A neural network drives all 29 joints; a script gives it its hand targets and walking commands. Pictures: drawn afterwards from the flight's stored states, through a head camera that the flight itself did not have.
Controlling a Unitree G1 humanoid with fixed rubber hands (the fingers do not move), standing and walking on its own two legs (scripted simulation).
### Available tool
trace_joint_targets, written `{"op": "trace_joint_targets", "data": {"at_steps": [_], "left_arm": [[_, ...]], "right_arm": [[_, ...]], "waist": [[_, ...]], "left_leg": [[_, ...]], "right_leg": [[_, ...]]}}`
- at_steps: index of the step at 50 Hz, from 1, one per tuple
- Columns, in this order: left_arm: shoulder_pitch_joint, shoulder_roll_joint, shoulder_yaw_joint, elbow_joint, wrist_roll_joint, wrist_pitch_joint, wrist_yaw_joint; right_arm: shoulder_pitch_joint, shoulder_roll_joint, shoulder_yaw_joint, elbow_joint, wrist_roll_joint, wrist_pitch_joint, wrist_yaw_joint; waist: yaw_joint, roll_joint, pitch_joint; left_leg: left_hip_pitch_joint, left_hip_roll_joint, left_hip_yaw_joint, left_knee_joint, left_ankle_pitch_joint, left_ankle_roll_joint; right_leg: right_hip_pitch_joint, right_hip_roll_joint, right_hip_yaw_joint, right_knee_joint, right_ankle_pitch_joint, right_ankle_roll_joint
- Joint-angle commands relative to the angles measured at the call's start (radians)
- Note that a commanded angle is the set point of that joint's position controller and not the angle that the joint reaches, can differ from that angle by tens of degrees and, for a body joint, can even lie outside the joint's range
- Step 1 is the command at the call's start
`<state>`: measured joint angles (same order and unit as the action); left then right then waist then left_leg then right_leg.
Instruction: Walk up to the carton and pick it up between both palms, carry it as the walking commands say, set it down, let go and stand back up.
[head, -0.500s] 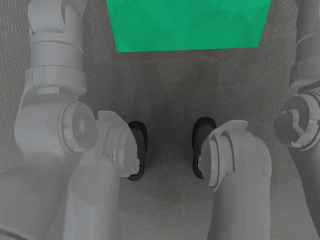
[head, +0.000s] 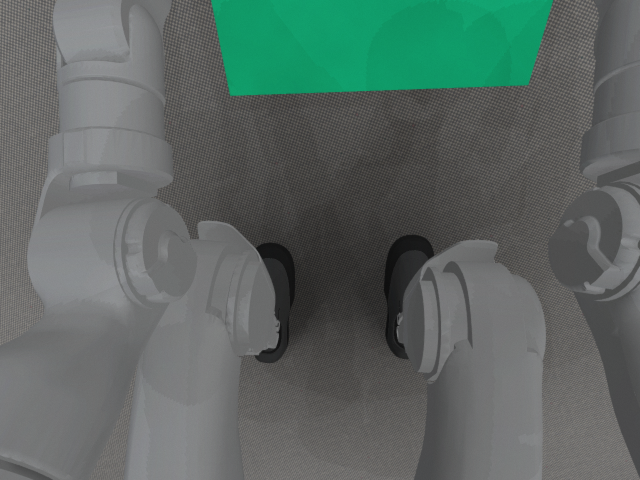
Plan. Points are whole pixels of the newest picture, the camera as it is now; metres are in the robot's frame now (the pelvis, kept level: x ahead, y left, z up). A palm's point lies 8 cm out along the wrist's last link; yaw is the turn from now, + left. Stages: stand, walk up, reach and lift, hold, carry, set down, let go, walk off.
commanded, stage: set down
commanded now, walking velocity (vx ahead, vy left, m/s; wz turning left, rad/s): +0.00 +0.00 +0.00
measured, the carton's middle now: out of the picture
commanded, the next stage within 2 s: none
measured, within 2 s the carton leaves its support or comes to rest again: rests again in 0.68 s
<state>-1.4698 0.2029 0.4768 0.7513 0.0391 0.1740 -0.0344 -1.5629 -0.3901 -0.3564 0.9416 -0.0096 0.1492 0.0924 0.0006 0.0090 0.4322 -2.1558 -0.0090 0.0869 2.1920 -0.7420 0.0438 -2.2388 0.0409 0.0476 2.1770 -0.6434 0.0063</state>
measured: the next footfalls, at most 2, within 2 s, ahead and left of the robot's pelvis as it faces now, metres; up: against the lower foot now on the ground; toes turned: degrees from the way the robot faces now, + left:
none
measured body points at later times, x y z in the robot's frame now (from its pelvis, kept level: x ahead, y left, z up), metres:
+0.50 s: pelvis +0.00 +0.00 -0.01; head +0.40 -0.02 +0.20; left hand +0.57 +0.15 -0.20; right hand +0.58 -0.21 -0.20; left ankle +0.07 +0.10 -0.35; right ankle +0.09 -0.12 -0.35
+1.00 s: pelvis -0.03 +0.00 -0.03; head +0.35 -0.01 +0.19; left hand +0.52 +0.18 -0.23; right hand +0.53 -0.23 -0.23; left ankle +0.07 +0.10 -0.35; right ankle +0.09 -0.12 -0.35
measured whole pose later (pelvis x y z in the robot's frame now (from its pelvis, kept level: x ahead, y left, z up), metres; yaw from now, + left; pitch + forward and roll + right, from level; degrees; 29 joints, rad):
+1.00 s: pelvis -0.03 +0.00 -0.03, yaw +1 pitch +32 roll +2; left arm -1.48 0.35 0.14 1.08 -0.21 0.15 0.12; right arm -1.54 -0.50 -0.23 1.23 0.19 0.09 -0.03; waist 0.00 0.00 0.52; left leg -2.17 -0.03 0.09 2.27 -0.66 0.04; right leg -2.23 0.01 0.04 2.26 -0.58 0.01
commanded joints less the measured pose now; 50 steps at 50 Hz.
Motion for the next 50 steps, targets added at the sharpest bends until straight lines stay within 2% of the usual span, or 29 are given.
{"op": "trace_joint_targets", "data": {"at_steps": [1,4,8,9,10,12,13,14,15,16,17,21,22,24,25,26,27,29,30,31,33,34,36,38,40,41,45,47,50], "left_arm": [[-0.071,-0.799,-0.377,0.301,0.006,0.137,-0.197],[-0.067,-0.695,-0.318,0.309,0.069,0.129,-0.178],[-0.046,-0.743,-0.354,0.332,0.028,0.138,-0.200],[-0.059,-0.774,-0.369,0.303,0.026,0.130,-0.196],[-0.067,-0.711,-0.350,0.306,0.010,0.118,-0.186],[-0.118,-0.696,-0.362,0.297,0.021,0.116,-0.179],[-0.057,-0.678,-0.330,0.295,0.022,0.107,-0.174],[-0.078,-0.667,-0.332,0.281,0.044,0.107,-0.171],[-0.054,-0.639,-0.325,0.310,0.050,0.110,-0.166],[0.004,-0.616,-0.309,0.345,0.043,0.114,-0.167],[-0.054,-0.631,-0.317,0.302,0.033,0.100,-0.161],[-0.041,-0.519,-0.306,0.306,0.047,0.075,-0.130],[0.005,-0.485,-0.301,0.332,0.034,0.063,-0.111],[-0.013,-0.331,-0.267,0.296,0.041,0.043,-0.085],[-0.017,-0.283,-0.270,0.285,0.006,0.022,-0.067],[-0.009,-0.215,-0.258,0.258,0.039,0.006,-0.041],[0.017,-0.174,-0.258,0.249,0.037,-0.015,-0.020],[0.022,-0.001,-0.278,0.232,-0.018,-0.045,0.043],[-0.072,0.111,-0.238,0.139,-0.028,-0.073,0.070],[-0.102,0.102,-0.291,0.162,-0.077,-0.083,0.086],[-0.144,0.160,-0.253,0.095,-0.170,-0.122,0.119],[-0.177,0.211,-0.264,0.052,-0.197,-0.124,0.147],[-0.228,0.339,-0.294,-0.086,-0.220,-0.144,0.186],[-0.134,0.310,-0.341,0.029,-0.301,-0.123,0.196],[-0.146,0.216,-0.416,0.377,-0.310,-0.071,0.166],[-0.190,0.209,-0.409,0.310,-0.313,-0.072,0.147],[-0.269,0.275,-0.381,0.199,-0.241,-0.089,0.156],[-0.380,0.345,-0.353,0.070,-0.238,-0.081,0.160],[-0.466,0.316,-0.423,0.039,-0.295,-0.081,0.155]], "right_arm": [[0.038,0.770,0.245,0.204,-0.046,0.111,0.186],[0.051,0.794,0.215,0.247,-0.059,0.117,0.185],[0.055,0.737,0.201,0.220,-0.063,0.111,0.181],[0.036,0.770,0.224,0.213,-0.046,0.107,0.182],[0.032,0.763,0.239,0.221,-0.030,0.105,0.177],[0.002,0.749,0.221,0.215,-0.021,0.100,0.175],[0.064,0.706,0.214,0.238,-0.045,0.097,0.157],[0.008,0.768,0.229,0.255,-0.039,0.104,0.177],[0.093,0.702,0.179,0.335,-0.052,0.111,0.174],[0.006,0.644,0.208,0.230,-0.046,0.094,0.165],[0.053,0.630,0.196,0.252,-0.060,0.089,0.159],[0.038,0.620,0.200,0.233,-0.020,0.064,0.133],[0.094,0.451,0.156,0.270,-0.064,0.047,0.109],[0.077,0.389,0.138,0.279,-0.062,0.044,0.080],[0.048,0.349,0.174,0.217,-0.046,0.022,0.051],[0.060,0.203,0.103,0.231,-0.065,0.007,0.020],[0.064,0.203,0.133,0.209,-0.039,-0.020,0.004],[0.006,-0.054,0.130,0.137,-0.006,-0.069,-0.065],[-0.045,-0.071,0.180,0.066,0.031,-0.088,-0.088],[-0.074,-0.082,0.147,0.041,0.049,-0.110,-0.108],[-0.175,-0.098,0.224,-0.121,0.133,-0.143,-0.153],[-0.246,-0.186,0.206,-0.160,0.134,-0.149,-0.174],[-0.282,-0.226,0.162,-0.321,0.219,-0.160,-0.181],[-0.258,-0.221,0.271,-0.300,0.315,-0.146,-0.173],[-0.208,-0.196,0.300,0.117,0.322,-0.085,-0.131],[-0.242,-0.178,0.326,0.103,0.310,-0.073,-0.116],[-0.122,-0.228,0.230,0.287,0.254,-0.078,-0.104],[-0.258,-0.239,0.200,0.147,0.254,-0.081,-0.111],[-0.410,-0.349,0.169,0.087,0.223,-0.102,-0.130]], "waist": [[-0.095,0.027,-0.757],[-0.032,-0.012,-0.710],[-0.098,-0.008,-0.761],[-0.068,0.055,-0.739],[-0.083,-0.070,-0.769],[-0.059,0.018,-0.792],[-0.078,-0.076,-0.770],[0.001,-0.060,-0.709],[-0.040,0.020,-0.729],[-0.046,-0.069,-0.749],[-0.066,-0.002,-0.759],[-0.006,-0.031,-0.826],[-0.085,-0.016,-0.816],[-0.052,-0.037,-0.795],[-0.051,-0.111,-0.926],[-0.059,0.010,-0.871],[-0.017,-0.056,-0.918],[-0.071,-0.007,-1.075],[-0.019,-0.021,-1.127],[-0.069,-0.009,-1.243],[0.005,-0.119,-1.406],[-0.049,-0.215,-1.520],[0.004,-0.139,-1.666],[0.004,-0.183,-1.780],[-0.026,-0.074,-1.337],[-0.020,-0.124,-1.258],[-0.041,0.001,-1.143],[-0.050,-0.078,-1.180],[-0.090,0.028,-1.277]], "left_leg": [[0.287,-0.113,-0.098,-0.119,0.467,-0.055],[0.294,-0.117,-0.093,-0.147,0.424,-0.045],[0.318,-0.114,-0.100,-0.133,0.463,-0.060],[0.308,-0.124,-0.090,-0.124,0.496,-0.064],[0.265,-0.123,-0.112,-0.139,0.431,-0.054],[0.345,-0.109,-0.104,-0.141,0.436,-0.055],[0.314,-0.110,-0.120,-0.120,0.483,-0.056],[0.260,-0.123,-0.113,-0.145,0.483,-0.054],[0.305,-0.110,-0.097,-0.144,0.458,-0.062],[0.319,-0.113,-0.123,-0.141,0.474,-0.051],[0.305,-0.114,-0.095,-0.118,0.454,-0.067],[0.327,-0.100,-0.113,-0.136,0.500,-0.060],[0.356,-0.108,-0.108,-0.116,0.515,-0.077],[0.345,-0.099,-0.106,-0.094,0.537,-0.072],[0.361,-0.098,-0.113,-0.101,0.510,-0.068],[0.370,-0.091,-0.089,-0.106,0.548,-0.096],[0.417,-0.099,-0.121,-0.110,0.636,-0.082],[0.513,-0.083,-0.130,-0.081,0.689,-0.101],[0.431,-0.087,-0.106,-0.074,0.710,-0.101],[0.537,-0.079,-0.118,-0.067,0.791,-0.095],[0.323,-0.088,-0.094,-0.051,0.713,-0.084],[0.281,-0.076,-0.096,-0.037,0.704,-0.075],[0.364,-0.041,-0.104,-0.057,0.829,-0.065],[0.502,-0.047,-0.108,-0.058,0.838,-0.062],[0.578,-0.037,-0.120,-0.076,0.635,-0.049],[0.452,-0.045,-0.098,-0.088,0.522,-0.051],[0.497,-0.025,-0.100,-0.080,0.555,-0.084],[0.434,-0.018,-0.105,-0.074,0.479,-0.073],[0.562,-0.042,-0.108,-0.062,0.495,-0.082]], "right_leg": [[0.524,0.025,-0.023,-0.113,0.419,-0.051],[0.475,0.027,-0.027,-0.116,0.371,-0.037],[0.522,0.030,-0.046,-0.104,0.407,-0.038],[0.480,0.030,-0.033,-0.094,0.416,-0.047],[0.553,0.029,-0.053,-0.093,0.420,-0.037],[0.479,0.030,-0.046,-0.079,0.380,-0.040],[0.541,0.021,-0.049,-0.089,0.435,-0.027],[0.521,0.022,-0.032,-0.083,0.432,-0.040],[0.505,0.022,-0.025,-0.094,0.402,-0.040],[0.493,0.022,-0.062,-0.082,0.386,-0.021],[0.507,0.025,-0.035,-0.083,0.398,-0.041],[0.558,0.020,-0.039,-0.066,0.460,-0.033],[0.545,0.020,-0.058,-0.080,0.437,-0.033],[0.520,0.016,-0.036,-0.086,0.466,-0.024],[0.661,-0.003,-0.039,-0.068,0.504,-0.008],[0.571,0.010,-0.044,-0.084,0.485,-0.017],[0.562,-0.004,-0.055,-0.065,0.530,-0.017],[0.601,-0.017,-0.050,-0.036,0.572,-0.005],[0.675,-0.022,-0.027,-0.033,0.675,-0.014],[0.674,-0.014,-0.059,-0.018,0.685,-0.003],[0.990,-0.035,0.015,0.019,0.921,-0.038],[1.096,-0.041,0.000,0.058,1.010,-0.020],[1.075,-0.044,-0.006,0.094,1.043,-0.020],[1.175,-0.045,-0.011,0.102,1.051,-0.017],[0.665,-0.045,-0.053,0.005,0.592,-0.009],[0.681,-0.044,-0.037,-0.026,0.519,-0.001],[0.525,-0.059,-0.048,-0.004,0.489,-0.020],[0.588,-0.053,-0.036,-0.024,0.480,-0.018],[0.566,-0.055,-0.055,-0.024,0.446,-0.026]]}}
